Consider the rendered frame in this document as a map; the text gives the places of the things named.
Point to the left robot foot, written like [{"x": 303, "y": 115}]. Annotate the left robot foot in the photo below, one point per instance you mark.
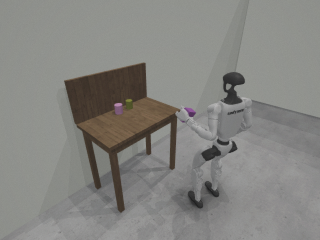
[{"x": 198, "y": 203}]

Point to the robot foot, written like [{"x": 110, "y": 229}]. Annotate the robot foot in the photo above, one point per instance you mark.
[
  {"x": 198, "y": 203},
  {"x": 215, "y": 192}
]

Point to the robot left upper arm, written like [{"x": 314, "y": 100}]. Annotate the robot left upper arm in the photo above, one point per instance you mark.
[{"x": 213, "y": 111}]

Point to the robot right upper arm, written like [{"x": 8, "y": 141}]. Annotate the robot right upper arm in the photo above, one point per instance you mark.
[{"x": 247, "y": 116}]

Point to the sponge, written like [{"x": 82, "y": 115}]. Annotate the sponge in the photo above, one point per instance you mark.
[{"x": 190, "y": 112}]

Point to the table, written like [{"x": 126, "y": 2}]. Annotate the table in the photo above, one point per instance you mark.
[{"x": 92, "y": 99}]

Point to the right robot foot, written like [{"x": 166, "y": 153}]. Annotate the right robot foot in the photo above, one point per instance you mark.
[{"x": 215, "y": 192}]

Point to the left robot hand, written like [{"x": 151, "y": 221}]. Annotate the left robot hand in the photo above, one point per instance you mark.
[{"x": 183, "y": 114}]

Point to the robot left forearm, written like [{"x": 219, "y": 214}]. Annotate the robot left forearm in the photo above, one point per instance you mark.
[{"x": 202, "y": 132}]

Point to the robot right forearm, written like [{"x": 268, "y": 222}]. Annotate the robot right forearm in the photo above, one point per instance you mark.
[{"x": 241, "y": 129}]

